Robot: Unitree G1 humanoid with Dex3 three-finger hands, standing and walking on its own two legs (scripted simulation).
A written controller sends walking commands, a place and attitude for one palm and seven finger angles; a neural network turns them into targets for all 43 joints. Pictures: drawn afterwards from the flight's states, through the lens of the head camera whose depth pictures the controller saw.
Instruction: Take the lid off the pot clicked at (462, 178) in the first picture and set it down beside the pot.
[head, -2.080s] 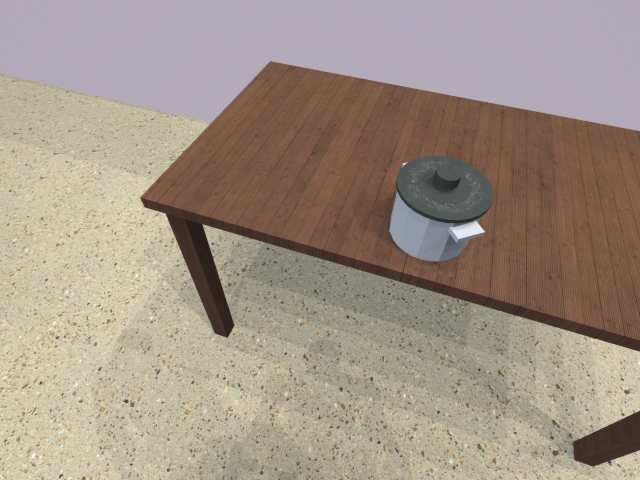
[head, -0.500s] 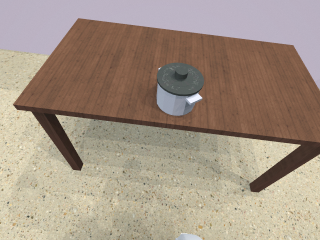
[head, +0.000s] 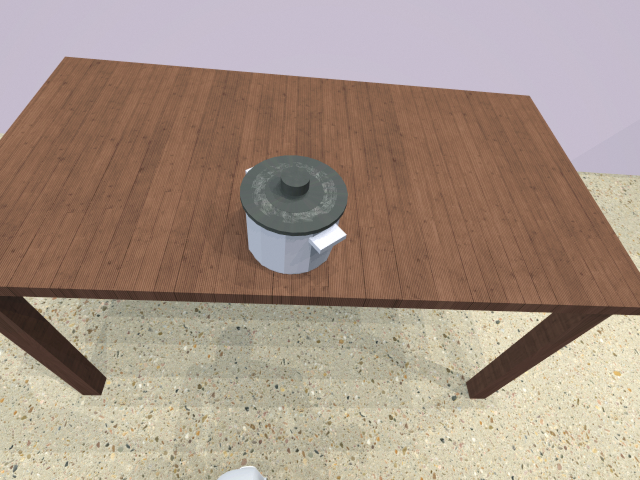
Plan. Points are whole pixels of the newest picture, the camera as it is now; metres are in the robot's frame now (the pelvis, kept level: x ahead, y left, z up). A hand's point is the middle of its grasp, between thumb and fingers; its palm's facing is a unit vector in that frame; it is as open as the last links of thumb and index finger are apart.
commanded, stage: come to a stop and stand still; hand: left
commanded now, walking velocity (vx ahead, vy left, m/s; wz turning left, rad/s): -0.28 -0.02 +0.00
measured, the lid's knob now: (295, 181) +0.52 +0.07 +0.05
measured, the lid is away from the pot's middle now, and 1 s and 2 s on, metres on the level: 0.00 0.00 0.00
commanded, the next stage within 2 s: none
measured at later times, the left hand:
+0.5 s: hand out of the picture +0.08 +0.14 -0.16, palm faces +0.03 -0.97 -0.26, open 7.4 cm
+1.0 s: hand out of the picture +0.02 +0.21 -0.16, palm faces +0.06 -0.96 -0.29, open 7.4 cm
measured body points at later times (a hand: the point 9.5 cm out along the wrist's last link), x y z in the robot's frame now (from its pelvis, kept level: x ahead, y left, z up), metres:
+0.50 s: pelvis +0.03 -0.05 +0.01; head +0.05 -0.06 +0.46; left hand +0.08 +0.19 -0.14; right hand +0.10 -0.30 -0.15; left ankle +0.05 +0.07 -0.71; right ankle +0.02 -0.18 -0.72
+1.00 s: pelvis +0.00 +0.01 +0.00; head +0.00 -0.01 +0.45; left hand +0.02 +0.26 -0.14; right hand +0.09 -0.22 -0.15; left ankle +0.01 +0.08 -0.72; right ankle +0.01 -0.13 -0.72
